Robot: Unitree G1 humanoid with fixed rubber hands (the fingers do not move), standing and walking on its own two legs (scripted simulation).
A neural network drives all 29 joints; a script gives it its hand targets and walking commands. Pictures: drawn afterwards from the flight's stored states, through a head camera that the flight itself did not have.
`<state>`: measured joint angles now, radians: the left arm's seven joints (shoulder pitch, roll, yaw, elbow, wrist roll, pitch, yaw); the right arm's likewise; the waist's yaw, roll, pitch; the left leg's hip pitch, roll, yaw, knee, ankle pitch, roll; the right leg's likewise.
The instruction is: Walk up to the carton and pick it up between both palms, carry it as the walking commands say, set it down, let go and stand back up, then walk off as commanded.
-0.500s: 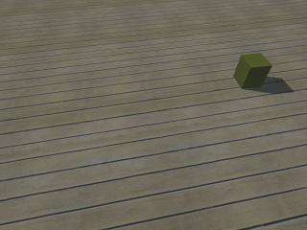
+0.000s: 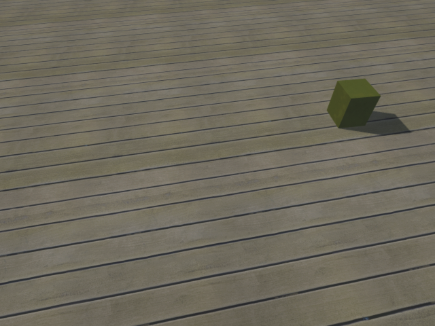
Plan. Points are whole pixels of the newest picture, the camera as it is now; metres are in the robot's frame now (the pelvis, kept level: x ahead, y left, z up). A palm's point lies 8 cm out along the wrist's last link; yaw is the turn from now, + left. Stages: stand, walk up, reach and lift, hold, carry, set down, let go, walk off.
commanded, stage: stand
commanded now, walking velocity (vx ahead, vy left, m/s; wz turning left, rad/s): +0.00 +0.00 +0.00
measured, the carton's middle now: (351, 103) +1.58 -0.94 -0.65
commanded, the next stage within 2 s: none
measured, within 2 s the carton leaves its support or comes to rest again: neither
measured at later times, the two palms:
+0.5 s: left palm out of the picture -0.03 +0.20 -0.15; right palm out of the picture -0.03 -0.21 -0.15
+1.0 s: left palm out of the picture -0.02 +0.21 -0.15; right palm out of the picture -0.02 -0.22 -0.15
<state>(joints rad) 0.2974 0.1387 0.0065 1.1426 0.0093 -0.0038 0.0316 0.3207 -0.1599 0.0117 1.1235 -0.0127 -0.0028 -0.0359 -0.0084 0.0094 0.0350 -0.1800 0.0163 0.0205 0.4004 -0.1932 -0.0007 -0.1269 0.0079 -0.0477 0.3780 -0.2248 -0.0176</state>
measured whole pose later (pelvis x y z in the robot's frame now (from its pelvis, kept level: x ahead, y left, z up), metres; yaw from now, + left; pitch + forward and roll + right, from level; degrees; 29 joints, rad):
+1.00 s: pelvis +0.01 +0.00 +0.00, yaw +0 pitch -1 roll +0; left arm 0.33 0.13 0.01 1.11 0.01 -0.02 0.04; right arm 0.32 -0.15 0.00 1.12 -0.01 -0.01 -0.05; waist 0.00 0.01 0.04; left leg -0.17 0.02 0.02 0.41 -0.21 -0.01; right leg -0.13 0.01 -0.05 0.40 -0.25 -0.02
